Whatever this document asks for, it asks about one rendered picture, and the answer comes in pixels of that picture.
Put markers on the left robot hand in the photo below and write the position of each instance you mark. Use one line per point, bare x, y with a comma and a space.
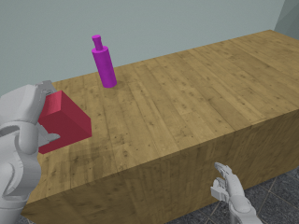
26, 104

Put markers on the left robot forearm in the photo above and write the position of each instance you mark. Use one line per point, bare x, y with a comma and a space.
20, 170

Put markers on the table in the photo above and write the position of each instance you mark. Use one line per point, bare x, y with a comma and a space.
158, 132

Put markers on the right robot forearm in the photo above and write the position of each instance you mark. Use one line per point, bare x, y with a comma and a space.
241, 211

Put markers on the sponge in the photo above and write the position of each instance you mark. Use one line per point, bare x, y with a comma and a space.
62, 116

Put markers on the right robot hand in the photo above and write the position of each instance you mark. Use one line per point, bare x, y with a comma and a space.
230, 186

